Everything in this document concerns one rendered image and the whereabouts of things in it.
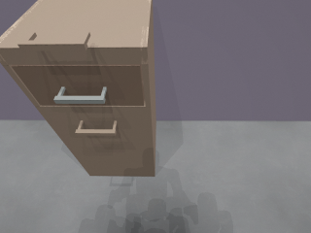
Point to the cabinet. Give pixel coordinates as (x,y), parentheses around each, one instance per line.
(117,32)

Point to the drawer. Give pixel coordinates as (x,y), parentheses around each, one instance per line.
(124,82)

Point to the handle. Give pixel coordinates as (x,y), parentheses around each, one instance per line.
(60,99)
(96,132)
(52,45)

